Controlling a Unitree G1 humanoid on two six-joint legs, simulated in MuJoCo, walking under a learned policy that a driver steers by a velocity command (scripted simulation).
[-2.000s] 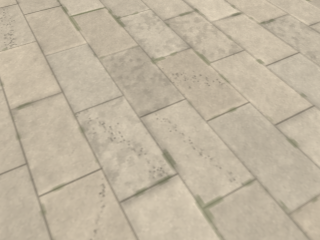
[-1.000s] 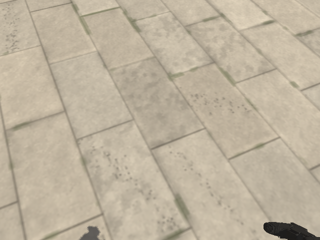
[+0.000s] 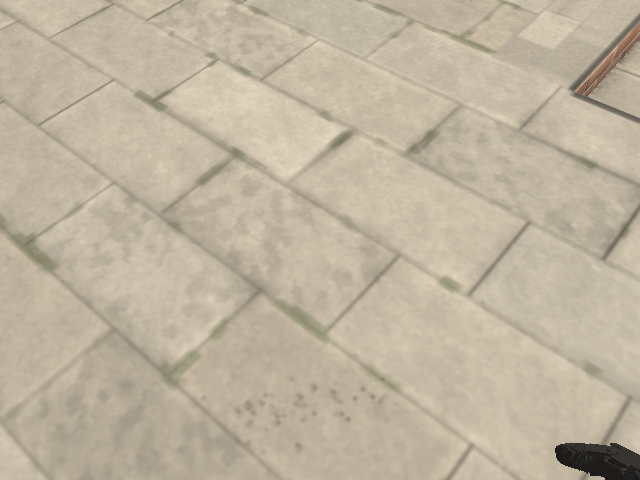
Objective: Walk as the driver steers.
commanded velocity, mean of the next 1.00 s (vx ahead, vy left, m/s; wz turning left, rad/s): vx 0.10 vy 0.00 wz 0.40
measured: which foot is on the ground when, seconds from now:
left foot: up 0.00-0.04, down 0.06-0.54, up 0.56-0.92, down 0.94-1.00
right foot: down 0.00-0.08, up 0.10-0.52, down 0.54-0.94, up 0.96-1.00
